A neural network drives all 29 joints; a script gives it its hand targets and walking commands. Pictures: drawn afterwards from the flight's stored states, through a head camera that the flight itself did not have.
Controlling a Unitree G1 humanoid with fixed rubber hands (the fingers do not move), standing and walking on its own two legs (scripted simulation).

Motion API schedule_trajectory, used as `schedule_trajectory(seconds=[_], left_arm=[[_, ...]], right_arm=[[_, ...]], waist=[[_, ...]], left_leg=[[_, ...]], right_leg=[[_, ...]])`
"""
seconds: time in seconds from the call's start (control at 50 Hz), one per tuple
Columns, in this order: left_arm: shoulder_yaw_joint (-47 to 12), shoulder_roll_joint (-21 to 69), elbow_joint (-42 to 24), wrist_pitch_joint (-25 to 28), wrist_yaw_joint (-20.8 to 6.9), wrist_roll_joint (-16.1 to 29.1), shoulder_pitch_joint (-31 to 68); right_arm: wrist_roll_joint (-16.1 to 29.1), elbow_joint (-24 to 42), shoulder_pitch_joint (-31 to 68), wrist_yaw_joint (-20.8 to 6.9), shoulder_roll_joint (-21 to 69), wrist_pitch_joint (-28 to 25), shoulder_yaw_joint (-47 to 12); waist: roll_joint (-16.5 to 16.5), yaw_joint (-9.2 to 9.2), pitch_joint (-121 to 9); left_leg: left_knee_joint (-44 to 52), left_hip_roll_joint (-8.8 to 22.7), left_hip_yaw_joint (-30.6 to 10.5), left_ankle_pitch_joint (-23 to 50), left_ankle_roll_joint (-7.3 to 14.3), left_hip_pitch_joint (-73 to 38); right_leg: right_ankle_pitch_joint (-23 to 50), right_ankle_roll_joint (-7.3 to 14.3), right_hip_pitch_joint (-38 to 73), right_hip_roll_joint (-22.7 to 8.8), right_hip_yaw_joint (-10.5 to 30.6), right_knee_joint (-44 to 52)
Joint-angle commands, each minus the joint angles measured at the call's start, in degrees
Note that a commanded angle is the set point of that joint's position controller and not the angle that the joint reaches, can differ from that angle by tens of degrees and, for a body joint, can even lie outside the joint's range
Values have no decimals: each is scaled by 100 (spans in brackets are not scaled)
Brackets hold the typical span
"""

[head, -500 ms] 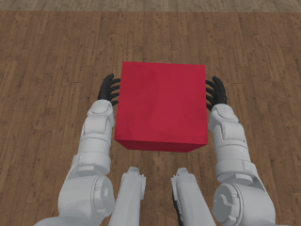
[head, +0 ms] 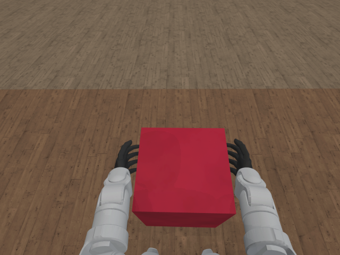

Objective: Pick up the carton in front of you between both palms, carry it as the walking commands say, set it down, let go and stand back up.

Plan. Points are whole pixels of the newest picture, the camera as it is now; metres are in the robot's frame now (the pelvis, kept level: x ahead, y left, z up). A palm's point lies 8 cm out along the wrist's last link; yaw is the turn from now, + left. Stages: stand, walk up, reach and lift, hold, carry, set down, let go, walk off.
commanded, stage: reach and lift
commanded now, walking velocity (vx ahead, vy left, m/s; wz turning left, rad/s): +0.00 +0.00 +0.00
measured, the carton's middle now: (181, 181) +0.33 +0.00 -0.10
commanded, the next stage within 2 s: hold in 1.34 s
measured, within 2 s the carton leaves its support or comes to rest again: neither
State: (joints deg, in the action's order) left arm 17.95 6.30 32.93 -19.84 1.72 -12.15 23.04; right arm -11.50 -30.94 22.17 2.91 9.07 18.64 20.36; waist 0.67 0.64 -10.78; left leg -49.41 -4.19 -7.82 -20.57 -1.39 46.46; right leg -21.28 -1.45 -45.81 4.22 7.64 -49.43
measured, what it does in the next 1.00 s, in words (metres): rises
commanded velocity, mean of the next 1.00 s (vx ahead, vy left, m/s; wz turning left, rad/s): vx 0.00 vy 0.00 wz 0.00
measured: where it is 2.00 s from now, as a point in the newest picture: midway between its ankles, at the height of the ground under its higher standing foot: outside the picture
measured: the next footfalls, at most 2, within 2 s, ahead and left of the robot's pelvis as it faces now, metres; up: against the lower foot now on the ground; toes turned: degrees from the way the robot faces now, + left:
none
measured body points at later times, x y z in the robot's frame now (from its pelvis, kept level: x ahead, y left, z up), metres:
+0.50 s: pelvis +0.01 +0.00 +0.05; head -0.03 +0.00 +0.50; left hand +0.31 +0.15 +0.06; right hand +0.31 -0.15 +0.07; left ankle +0.03 +0.13 -0.69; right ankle +0.02 -0.13 -0.69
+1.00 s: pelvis +0.01 +0.00 +0.05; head -0.02 +0.00 +0.50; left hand +0.32 +0.15 +0.07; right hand +0.32 -0.15 +0.08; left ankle +0.03 +0.13 -0.69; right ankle +0.02 -0.13 -0.69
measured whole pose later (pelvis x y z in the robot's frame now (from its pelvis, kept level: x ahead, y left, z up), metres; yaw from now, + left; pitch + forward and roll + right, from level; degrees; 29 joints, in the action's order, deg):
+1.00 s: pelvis +0.01 +0.00 +0.05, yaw +0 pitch -4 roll +0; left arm 14.6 9.0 19.3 -37.8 0.1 -16.8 16.2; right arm -16.9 -19.8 17.1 -0.6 9.2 36.4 15.8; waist 0.4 0.2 -0.9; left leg -22.6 -2.5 -7.7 -11.5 -0.6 7.5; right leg -12.3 -0.8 -7.1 2.1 8.1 -23.1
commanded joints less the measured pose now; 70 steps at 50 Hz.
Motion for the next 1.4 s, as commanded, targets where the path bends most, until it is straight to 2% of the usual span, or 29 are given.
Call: schedule_trajectory(seconds=[0.0,0.1,0.22,0.36,0.42,0.58,0.72,1.04,1.3,1.38], left_arm=[[-3356,5864,-114,15,-1368,842,2689],[-3579,5848,-484,-314,-1410,955,2246],[-3819,5762,-1104,-874,-1466,1083,1890],[-3292,5589,-1039,-1364,-1552,872,1913],[-3087,5609,-895,-1368,-1624,793,2303],[-3248,5787,-1028,-1344,-1675,869,2875],[-3248,5738,-1077,-1415,-1644,832,2708],[-3467,5656,-1681,-1650,-1570,1022,2022],[-3547,5567,-1953,-1822,-1572,1088,1949],[-3874,5622,-2336,-1918,-1571,1289,2043]], right_arm=[[706,-337,2459,-1444,5763,207,-3482],[782,8,1984,-1495,5697,530,-3689],[937,510,1589,-1579,5701,1059,-3917],[736,456,1662,-1694,5506,1544,-3434],[641,327,2037,-1753,5523,1545,-3213],[696,426,2569,-1786,5688,1513,-3341],[666,505,2448,-1783,5580,1575,-3328],[838,1115,1799,-1757,5420,1798,-3563],[921,1398,1725,-1733,5407,1969,-3673],[1107,1782,1797,-1711,5494,2073,-3998]], waist=[[-113,-29,-2376],[-110,-51,-1882],[-53,-41,-1188],[-37,-78,22],[-20,-70,160],[-45,-42,-344],[-66,-45,-387],[-72,-46,-418],[-50,-71,-282],[-40,-46,-507]], left_leg=[[1023,-236,309,1934,75,-2267],[1656,-177,303,2305,54,-3021],[2383,-125,292,2418,38,-3731],[2831,-104,381,1318,88,-3775],[2810,-80,413,903,117,-3719],[2729,-86,436,963,101,-3909],[2837,-102,442,1231,63,-4102],[3002,-136,392,2193,0,-4509],[3073,-156,390,2167,12,-4575],[3085,-164,366,2385,11,-4742]], right_leg=[[1916,64,1946,235,-321,1028],[2302,46,2770,177,-286,1663],[2488,13,3600,116,-268,2382],[1407,70,3645,82,-325,2860],[979,102,3556,57,-349,2864],[1046,103,3738,48,-365,2776],[1273,86,3851,75,-405,2835],[2193,38,4243,132,-379,2984],[2254,17,4350,130,-348,3067],[2514,3,4515,129,-332,3095]])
